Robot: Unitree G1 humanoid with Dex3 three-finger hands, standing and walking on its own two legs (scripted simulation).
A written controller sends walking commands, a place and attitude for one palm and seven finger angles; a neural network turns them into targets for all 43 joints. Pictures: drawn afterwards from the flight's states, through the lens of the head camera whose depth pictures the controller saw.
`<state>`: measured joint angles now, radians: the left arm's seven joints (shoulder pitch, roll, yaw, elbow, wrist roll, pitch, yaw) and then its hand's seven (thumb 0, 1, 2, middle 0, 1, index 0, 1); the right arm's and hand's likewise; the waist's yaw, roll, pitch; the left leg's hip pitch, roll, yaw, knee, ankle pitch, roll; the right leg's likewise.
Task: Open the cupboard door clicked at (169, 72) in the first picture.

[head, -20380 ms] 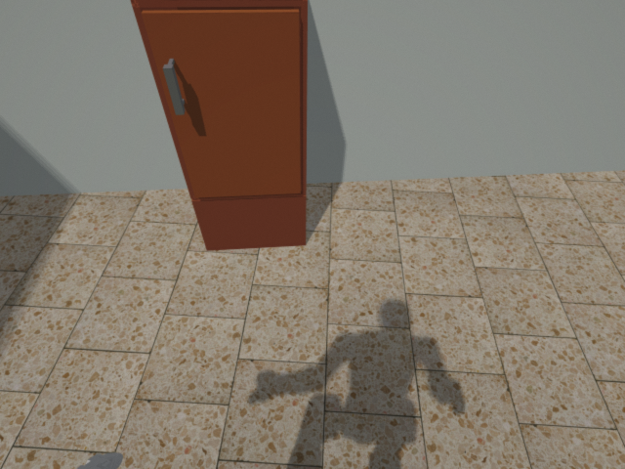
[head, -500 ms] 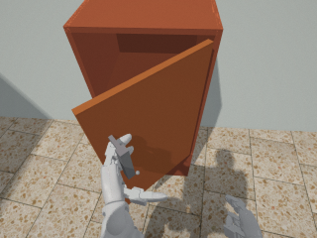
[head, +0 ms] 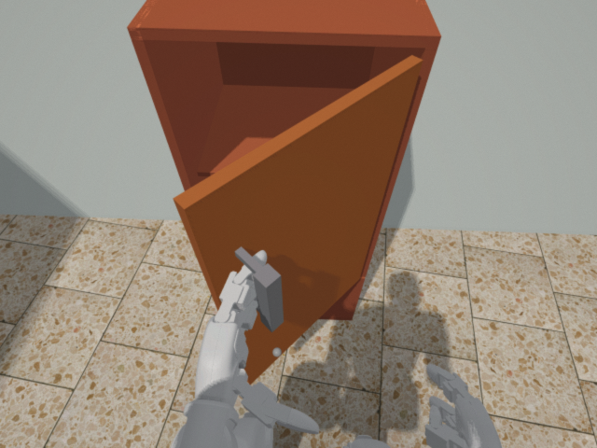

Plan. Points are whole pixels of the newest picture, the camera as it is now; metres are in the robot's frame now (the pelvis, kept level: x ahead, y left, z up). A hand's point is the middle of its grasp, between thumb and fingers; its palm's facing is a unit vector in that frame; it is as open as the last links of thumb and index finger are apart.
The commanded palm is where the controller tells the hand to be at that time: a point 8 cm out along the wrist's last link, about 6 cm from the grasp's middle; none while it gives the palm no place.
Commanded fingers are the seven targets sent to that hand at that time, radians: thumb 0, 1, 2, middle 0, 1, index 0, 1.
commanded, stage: slide the hand sideways off the handle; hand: left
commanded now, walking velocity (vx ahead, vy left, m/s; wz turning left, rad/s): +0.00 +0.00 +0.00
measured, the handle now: (259, 290) +0.31 +0.07 +0.06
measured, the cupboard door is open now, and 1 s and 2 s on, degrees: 47 47 47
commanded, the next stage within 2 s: draw the hand back to the body in 0.80 s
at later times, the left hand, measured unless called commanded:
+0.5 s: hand (237, 387) +0.19 +0.08 +0.06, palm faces -0.05 -1.00 +0.01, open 16.2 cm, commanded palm +0.16 +0.14 +0.06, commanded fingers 0.00 -0.50 0.30 -0.15 -0.30 -0.15 -0.30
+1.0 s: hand (207, 414) +0.16 +0.11 +0.07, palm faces -0.04 -1.00 -0.02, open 16.4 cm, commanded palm +0.14 +0.17 +0.08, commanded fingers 0.00 -0.50 0.30 -0.15 -0.30 -0.15 -0.30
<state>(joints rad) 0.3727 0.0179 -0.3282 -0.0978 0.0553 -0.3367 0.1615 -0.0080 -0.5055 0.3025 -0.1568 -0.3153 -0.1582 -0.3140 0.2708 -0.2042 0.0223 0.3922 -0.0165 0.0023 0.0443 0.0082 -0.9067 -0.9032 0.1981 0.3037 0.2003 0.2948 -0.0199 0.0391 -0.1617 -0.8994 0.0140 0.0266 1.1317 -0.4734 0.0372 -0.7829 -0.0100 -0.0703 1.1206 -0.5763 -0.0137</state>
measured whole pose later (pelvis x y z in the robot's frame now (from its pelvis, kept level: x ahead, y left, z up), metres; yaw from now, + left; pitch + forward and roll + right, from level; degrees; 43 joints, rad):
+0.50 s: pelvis +0.00 -0.01 -0.01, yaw +0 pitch +14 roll -2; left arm 0.60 0.11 -0.23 -0.26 -0.03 -0.38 0.03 -0.01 -0.50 0.30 -0.16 -0.31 -0.18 -0.31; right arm 0.25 -0.20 0.02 0.35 -0.01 0.00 0.03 0.01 -0.91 -0.90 0.20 0.30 0.20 0.30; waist 0.00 0.04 -0.17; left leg -0.93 0.02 0.01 1.17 -0.50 0.03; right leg -0.80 0.00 -0.09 1.15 -0.60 -0.02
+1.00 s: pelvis -0.01 -0.02 -0.02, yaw +1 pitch +14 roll -2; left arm 0.67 0.18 -0.08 -0.31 -0.16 -0.39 -0.13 -0.01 -0.50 0.30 -0.15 -0.30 -0.15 -0.30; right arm 0.25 -0.21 -0.01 0.38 0.02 -0.02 -0.03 0.01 -0.91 -0.90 0.20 0.30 0.20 0.29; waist 0.02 0.06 -0.18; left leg -0.96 0.04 -0.02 1.22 -0.50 0.00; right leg -0.83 0.02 -0.11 1.20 -0.61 -0.05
